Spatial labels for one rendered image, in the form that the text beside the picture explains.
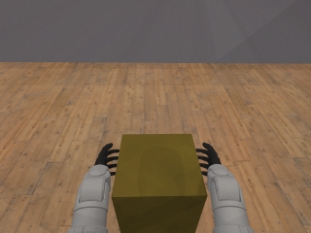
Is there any right robot forearm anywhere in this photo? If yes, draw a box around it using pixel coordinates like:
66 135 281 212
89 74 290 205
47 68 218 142
207 164 255 233

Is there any left robot forearm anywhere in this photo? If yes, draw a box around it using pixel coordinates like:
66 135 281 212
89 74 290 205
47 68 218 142
66 164 111 233

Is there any carton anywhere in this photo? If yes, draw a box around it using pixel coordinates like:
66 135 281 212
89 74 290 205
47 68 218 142
111 133 208 233

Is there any right robot hand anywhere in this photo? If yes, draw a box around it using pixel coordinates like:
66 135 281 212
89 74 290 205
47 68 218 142
196 142 222 177

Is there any left robot hand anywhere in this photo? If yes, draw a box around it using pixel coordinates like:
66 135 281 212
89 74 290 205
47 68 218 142
94 143 120 176

